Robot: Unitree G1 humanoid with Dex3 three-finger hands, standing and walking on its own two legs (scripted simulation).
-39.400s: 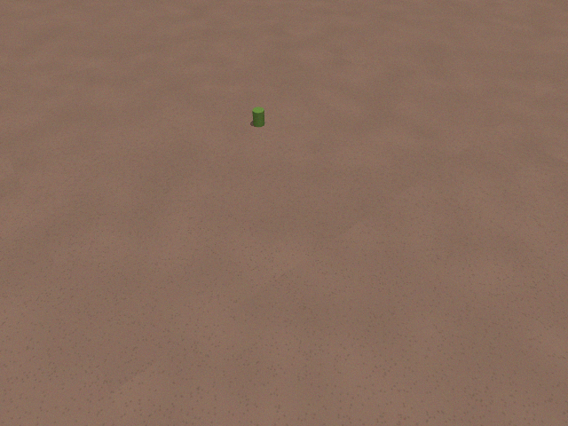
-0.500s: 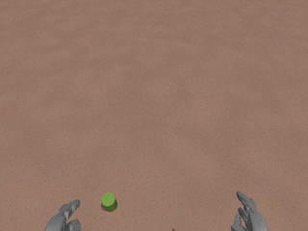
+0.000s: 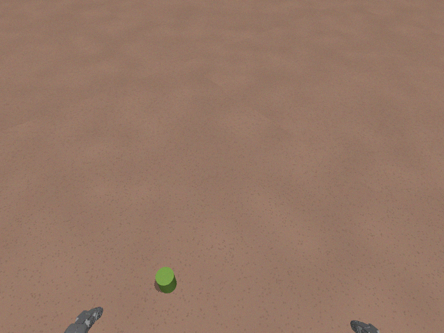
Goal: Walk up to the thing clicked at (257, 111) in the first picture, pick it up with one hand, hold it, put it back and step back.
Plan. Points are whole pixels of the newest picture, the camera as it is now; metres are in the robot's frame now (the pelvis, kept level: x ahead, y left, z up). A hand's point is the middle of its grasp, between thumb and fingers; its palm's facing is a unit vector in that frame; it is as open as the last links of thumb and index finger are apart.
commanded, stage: stand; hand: left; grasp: from above
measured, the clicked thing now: (166, 280) +0.45 +0.24 -0.69
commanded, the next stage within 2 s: none
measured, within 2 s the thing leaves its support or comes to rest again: neither
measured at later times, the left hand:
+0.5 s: hand out of the picture +0.03 +0.24 -0.13, palm faces +0.03 -0.94 -0.33, open 7.4 cm
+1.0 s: hand out of the picture +0.06 +0.23 -0.12, palm faces +0.01 -0.95 -0.32, open 7.4 cm
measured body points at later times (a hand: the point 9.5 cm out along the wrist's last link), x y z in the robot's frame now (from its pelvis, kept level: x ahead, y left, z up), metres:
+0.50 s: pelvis -0.01 +0.00 +0.04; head -0.01 +0.00 +0.48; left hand +0.03 +0.29 -0.10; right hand +0.06 -0.27 -0.11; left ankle +0.02 +0.12 -0.71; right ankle +0.00 -0.13 -0.71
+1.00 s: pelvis +0.00 +0.00 +0.04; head +0.01 -0.01 +0.49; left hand +0.06 +0.28 -0.10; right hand +0.05 -0.29 -0.10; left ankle +0.02 +0.12 -0.71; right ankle +0.00 -0.13 -0.71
